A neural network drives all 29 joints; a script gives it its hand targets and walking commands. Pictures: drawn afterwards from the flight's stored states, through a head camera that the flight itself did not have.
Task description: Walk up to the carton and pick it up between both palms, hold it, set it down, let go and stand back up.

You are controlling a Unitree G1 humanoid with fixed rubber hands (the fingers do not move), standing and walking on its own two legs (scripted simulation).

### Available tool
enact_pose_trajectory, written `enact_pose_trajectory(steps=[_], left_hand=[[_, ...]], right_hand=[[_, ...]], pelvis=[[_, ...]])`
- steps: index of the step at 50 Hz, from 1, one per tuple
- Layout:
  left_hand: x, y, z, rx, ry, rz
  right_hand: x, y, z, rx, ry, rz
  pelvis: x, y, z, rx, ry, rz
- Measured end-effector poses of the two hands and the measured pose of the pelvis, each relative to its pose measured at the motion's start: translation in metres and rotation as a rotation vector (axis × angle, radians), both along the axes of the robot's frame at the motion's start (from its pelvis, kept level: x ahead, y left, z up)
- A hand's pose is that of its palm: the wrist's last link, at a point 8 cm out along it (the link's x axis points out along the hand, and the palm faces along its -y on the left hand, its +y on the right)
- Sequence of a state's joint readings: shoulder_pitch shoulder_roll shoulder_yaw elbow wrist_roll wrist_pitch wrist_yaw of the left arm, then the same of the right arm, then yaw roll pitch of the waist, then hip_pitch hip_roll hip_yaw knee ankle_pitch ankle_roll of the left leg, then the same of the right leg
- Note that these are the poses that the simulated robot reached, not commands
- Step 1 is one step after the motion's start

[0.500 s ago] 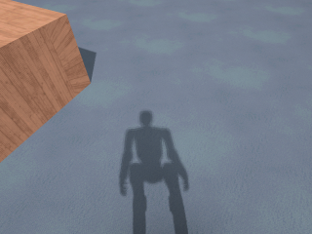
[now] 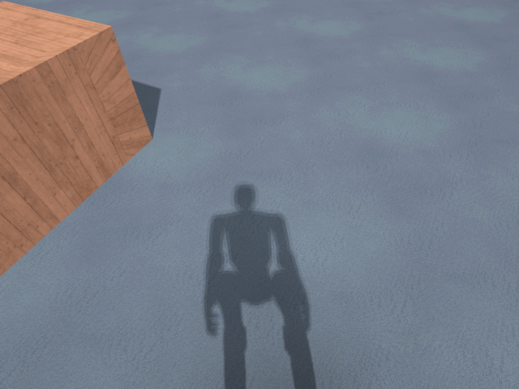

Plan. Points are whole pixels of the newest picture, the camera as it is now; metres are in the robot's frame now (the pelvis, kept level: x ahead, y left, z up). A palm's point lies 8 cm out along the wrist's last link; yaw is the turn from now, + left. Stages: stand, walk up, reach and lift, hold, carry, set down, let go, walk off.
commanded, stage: stand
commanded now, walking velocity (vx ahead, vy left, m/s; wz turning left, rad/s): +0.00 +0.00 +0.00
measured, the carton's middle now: out of the picture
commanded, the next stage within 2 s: none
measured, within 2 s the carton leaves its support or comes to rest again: neither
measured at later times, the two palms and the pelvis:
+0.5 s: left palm out of the picture -0.03 +0.19 -0.15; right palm out of the picture -0.02 -0.20 -0.15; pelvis +0.00 +0.00 +0.00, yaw +0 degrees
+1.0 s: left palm out of the picture -0.02 +0.19 -0.15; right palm out of the picture -0.01 -0.20 -0.15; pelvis +0.01 +0.00 +0.00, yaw +0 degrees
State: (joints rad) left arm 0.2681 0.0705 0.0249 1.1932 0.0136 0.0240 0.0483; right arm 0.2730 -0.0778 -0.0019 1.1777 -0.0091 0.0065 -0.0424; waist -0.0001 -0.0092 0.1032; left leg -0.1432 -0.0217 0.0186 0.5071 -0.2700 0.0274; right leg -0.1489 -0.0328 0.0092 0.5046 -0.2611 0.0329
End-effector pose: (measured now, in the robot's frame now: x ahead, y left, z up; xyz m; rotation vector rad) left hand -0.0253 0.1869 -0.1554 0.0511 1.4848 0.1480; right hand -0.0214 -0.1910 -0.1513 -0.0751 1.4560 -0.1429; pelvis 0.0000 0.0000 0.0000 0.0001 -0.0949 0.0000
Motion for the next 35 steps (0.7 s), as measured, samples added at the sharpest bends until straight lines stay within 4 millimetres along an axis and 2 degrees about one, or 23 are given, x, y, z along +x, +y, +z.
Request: enact_pose_trajectory(steps=[16,35], left_hand=[[-0.0050,0.0023,0.0016,0.005,-0.002,-0.002],[-0.0043,-0.0002,0.0023,0.002,0.015,-0.011]], right_hand=[[0.0053,-0.0064,0.0011,-0.017,-0.020,0.006],[0.0009,-0.0062,0.0023,-0.010,0.005,-0.001]], pelvis=[[-0.0033,0.0008,0.0003,-0.001,0.024,0.005],[-0.0011,-0.0013,0.0009,-0.002,0.038,0.000]])
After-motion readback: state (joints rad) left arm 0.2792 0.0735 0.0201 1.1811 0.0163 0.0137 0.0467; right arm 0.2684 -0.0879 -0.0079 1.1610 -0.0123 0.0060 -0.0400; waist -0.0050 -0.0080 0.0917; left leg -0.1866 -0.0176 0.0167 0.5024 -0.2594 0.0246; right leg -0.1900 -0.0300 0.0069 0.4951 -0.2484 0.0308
